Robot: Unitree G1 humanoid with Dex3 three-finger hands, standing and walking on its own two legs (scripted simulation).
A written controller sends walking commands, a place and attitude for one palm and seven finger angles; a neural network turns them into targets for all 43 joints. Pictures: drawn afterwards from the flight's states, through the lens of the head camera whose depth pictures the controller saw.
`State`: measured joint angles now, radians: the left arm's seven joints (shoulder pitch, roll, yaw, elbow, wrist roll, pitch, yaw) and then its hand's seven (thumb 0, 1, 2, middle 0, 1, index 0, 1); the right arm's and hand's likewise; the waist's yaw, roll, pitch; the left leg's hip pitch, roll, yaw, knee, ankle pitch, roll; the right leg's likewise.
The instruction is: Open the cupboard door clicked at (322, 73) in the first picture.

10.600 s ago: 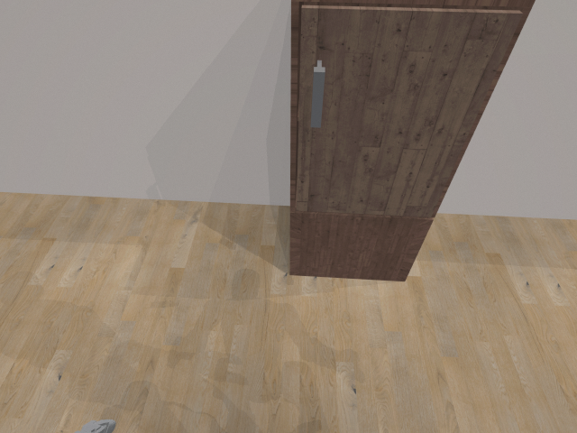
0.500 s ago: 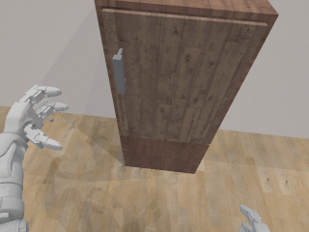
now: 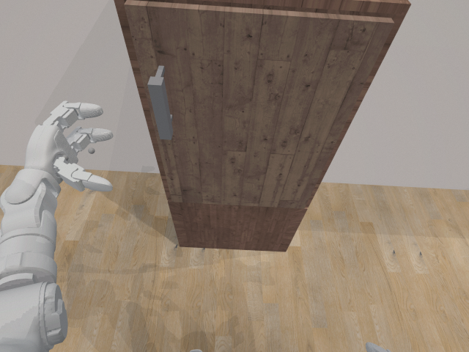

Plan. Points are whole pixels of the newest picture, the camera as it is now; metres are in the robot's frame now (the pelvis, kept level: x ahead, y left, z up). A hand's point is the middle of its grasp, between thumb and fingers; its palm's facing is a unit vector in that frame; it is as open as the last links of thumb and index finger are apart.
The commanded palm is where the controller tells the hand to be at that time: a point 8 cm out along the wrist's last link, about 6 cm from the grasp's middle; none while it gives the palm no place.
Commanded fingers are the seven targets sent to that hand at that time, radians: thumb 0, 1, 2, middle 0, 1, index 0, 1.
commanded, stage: move the hooked fingers beside the handle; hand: left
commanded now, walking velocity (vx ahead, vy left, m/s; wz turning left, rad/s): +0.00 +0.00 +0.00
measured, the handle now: (163, 103) +0.55 +0.15 +0.10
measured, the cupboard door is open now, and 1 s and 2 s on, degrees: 0 0 0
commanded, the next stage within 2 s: slide the fingers in behind the handle in 1.44 s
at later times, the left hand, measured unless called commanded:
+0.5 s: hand (112, 120) +0.48 +0.23 +0.12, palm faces -0.03 -1.00 +0.01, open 14.0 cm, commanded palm +0.47 +0.27 +0.10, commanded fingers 0.00 -0.50 0.30 -0.30 -1.20 -0.30 -1.20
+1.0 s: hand (133, 111) +0.52 +0.20 +0.10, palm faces +0.00 -1.00 +0.00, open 14.0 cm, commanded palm +0.50 +0.25 +0.10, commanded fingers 0.00 -0.50 0.30 -0.30 -1.20 -0.30 -1.20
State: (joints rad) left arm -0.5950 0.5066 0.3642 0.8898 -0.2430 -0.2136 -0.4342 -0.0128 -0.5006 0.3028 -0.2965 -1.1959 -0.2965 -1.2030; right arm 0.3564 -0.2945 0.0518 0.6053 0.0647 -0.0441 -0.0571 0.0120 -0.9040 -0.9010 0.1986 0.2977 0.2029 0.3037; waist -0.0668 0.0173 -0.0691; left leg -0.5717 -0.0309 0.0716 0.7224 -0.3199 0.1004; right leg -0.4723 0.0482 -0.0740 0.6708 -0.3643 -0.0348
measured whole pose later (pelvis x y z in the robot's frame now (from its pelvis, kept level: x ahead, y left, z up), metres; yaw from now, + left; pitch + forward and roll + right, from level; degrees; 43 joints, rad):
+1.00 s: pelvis +0.01 +0.00 -0.01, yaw -2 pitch +17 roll -3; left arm -0.93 0.60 0.42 1.21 -0.11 -0.30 -0.32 -0.01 -0.50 0.30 -0.30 -1.20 -0.30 -1.20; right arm 0.47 -0.29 0.05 0.63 0.03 0.07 -0.02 0.01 -0.90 -0.90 0.20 0.30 0.20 0.30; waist -0.17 0.03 -0.09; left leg -0.77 0.01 0.08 0.83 -0.38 0.09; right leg -0.66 0.08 -0.06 0.76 -0.40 -0.04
